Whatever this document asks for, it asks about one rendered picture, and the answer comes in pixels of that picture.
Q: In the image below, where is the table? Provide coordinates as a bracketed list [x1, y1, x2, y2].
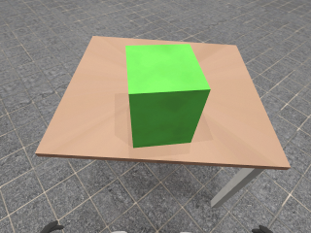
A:
[35, 36, 291, 209]

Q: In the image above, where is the left robot hand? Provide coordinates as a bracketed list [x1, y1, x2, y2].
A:
[40, 220, 64, 233]

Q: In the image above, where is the carton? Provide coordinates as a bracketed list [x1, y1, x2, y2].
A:
[125, 44, 211, 149]

